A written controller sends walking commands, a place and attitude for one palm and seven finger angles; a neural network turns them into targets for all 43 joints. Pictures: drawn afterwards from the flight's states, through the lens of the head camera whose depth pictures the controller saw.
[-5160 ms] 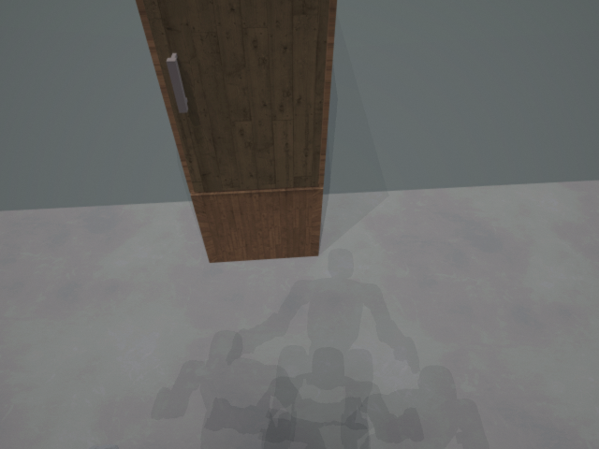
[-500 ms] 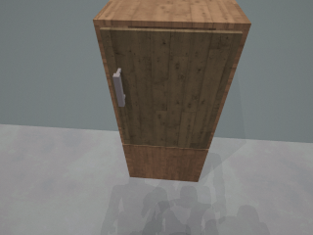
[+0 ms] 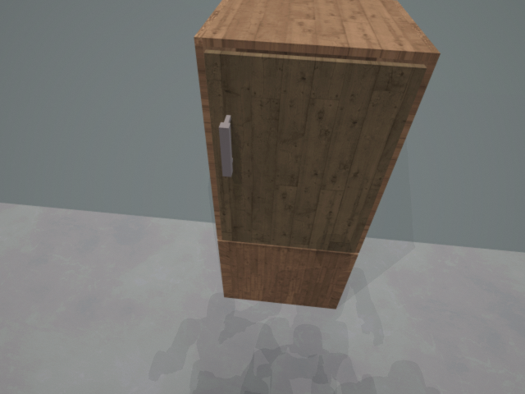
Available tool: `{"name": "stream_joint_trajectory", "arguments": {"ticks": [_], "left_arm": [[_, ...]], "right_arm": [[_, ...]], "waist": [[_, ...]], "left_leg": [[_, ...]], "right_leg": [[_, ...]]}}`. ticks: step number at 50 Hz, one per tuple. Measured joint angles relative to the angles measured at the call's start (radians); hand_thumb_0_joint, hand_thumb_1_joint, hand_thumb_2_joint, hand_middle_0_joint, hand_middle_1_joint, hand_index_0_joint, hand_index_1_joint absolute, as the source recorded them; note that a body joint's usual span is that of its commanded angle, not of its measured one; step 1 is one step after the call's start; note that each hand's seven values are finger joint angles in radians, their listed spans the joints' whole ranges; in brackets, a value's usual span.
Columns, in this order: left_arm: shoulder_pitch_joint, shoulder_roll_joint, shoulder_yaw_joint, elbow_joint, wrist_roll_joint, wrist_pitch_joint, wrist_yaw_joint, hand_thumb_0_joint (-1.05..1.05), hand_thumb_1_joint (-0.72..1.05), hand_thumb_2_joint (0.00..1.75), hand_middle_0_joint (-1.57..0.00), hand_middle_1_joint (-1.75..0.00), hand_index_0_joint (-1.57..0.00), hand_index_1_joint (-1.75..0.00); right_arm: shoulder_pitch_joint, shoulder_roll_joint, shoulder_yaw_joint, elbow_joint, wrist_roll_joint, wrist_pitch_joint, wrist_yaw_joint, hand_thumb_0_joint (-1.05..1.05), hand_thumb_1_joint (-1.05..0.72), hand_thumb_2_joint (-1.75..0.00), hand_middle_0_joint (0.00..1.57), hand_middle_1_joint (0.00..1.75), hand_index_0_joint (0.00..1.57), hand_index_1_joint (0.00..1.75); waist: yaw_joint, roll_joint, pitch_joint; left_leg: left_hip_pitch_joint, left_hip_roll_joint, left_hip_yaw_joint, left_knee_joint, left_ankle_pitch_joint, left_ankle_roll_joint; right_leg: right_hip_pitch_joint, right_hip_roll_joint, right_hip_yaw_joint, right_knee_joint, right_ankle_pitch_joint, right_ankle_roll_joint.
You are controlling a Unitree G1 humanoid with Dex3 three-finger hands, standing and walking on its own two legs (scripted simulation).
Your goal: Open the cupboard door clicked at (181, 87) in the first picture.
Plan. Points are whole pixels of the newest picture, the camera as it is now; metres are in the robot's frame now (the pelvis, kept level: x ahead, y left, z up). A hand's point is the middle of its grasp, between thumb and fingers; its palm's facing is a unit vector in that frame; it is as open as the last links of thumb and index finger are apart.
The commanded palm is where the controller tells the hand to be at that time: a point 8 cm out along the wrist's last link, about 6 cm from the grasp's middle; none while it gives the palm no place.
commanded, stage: shuffle to correct the standing spot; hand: left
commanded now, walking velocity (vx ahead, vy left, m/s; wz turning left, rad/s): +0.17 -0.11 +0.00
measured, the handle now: (227, 146) +0.63 +0.12 +0.04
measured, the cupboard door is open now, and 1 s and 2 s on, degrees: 0 0 0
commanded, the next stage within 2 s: come to a stop and stand still in 0.38 s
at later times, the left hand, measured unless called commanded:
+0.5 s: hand out of the picture -0.03 +0.12 -0.19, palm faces +0.09 -0.99 -0.10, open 7.4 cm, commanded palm none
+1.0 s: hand out of the picture +0.11 +0.17 -0.18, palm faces +0.03 -0.98 -0.20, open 7.3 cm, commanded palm none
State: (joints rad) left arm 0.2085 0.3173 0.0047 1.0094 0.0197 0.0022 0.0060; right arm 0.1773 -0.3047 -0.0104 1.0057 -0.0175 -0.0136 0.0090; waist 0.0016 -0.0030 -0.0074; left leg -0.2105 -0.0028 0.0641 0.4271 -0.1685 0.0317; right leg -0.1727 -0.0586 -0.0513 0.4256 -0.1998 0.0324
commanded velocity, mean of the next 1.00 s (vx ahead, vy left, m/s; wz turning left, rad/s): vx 0.03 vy -0.03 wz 0.00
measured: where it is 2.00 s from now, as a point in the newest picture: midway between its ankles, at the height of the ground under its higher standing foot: outside the picture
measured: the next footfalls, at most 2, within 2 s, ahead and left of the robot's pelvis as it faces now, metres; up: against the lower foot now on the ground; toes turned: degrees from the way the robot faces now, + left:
none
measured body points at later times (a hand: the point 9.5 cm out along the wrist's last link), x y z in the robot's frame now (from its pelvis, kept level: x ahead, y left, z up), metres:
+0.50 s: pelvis +0.05 -0.02 -0.01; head +0.05 +0.00 +0.44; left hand -0.03 +0.17 -0.18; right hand +0.02 -0.24 -0.17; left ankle +0.05 +0.09 -0.74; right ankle +0.02 -0.14 -0.74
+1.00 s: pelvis +0.06 -0.01 -0.01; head +0.07 +0.00 +0.44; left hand +0.11 +0.22 -0.16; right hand +0.07 -0.24 -0.16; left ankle +0.06 +0.08 -0.74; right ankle +0.07 -0.13 -0.74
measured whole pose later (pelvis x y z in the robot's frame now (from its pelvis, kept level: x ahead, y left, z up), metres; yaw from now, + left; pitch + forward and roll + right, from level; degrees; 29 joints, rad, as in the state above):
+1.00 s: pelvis +0.06 -0.01 -0.01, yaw -2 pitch -2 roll +0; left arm 0.22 0.16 0.04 1.03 0.02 0.02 0.05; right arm 0.25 -0.14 -0.05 1.08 -0.01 0.01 -0.03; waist 0.00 -0.01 0.05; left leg -0.19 0.02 0.12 0.53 -0.31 0.03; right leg -0.22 -0.05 -0.10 0.52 -0.26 0.01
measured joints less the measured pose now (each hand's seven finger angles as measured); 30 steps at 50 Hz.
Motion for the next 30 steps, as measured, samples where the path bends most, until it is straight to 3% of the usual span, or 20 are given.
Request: {"name": "stream_joint_trajectory", "arguments": {"ticks": [13,22,26,30], "left_arm": [[0.174,-0.128,-0.007,0.067,0.008,0.021,-0.006,0.00,0.90,0.90,-0.20,-0.30,-0.20,-0.30],[0.270,-0.218,0.010,0.092,0.002,-0.001,0.002,0.00,0.90,0.90,-0.20,-0.30,-0.20,-0.30],[0.285,-0.233,0.019,0.113,0.002,-0.004,0.008,0.00,0.90,0.90,-0.20,-0.30,-0.20,-0.30],[0.249,-0.238,0.017,0.121,0.005,0.019,0.012,0.00,0.90,0.90,-0.20,-0.30,-0.20,-0.30]], "right_arm": [[0.126,0.117,0.003,0.081,0.001,0.033,-0.010,0.00,-0.91,-0.89,0.20,0.30,0.20,0.30],[0.193,0.164,-0.015,0.110,0.007,0.020,-0.025,0.00,-0.91,-0.89,0.21,0.30,0.20,0.30],[0.189,0.180,-0.017,0.116,0.008,0.000,-0.030,0.00,-0.91,-0.89,0.20,0.30,0.20,0.30],[0.171,0.197,-0.013,0.107,0.003,-0.030,-0.051,0.00,-0.91,-0.89,0.20,0.30,0.20,0.30]], "waist": [[-0.003,-0.003,0.001],[0.001,0.018,0.004],[0.005,-0.012,0.003],[-0.003,-0.022,0.013]], "left_leg": [[-0.012,0.016,0.009,0.053,-0.051,-0.008],[-0.058,0.064,-0.007,0.195,-0.177,-0.010],[-0.034,0.058,0.016,0.203,-0.188,-0.023],[0.016,0.056,0.056,0.161,-0.200,-0.021]], "right_leg": [[-0.021,0.014,0.013,0.062,-0.064,-0.021],[-0.019,0.057,-0.006,0.105,-0.119,-0.036],[-0.011,0.047,0.005,0.146,-0.166,-0.031],[-0.079,0.030,-0.010,0.293,-0.252,-0.041]]}}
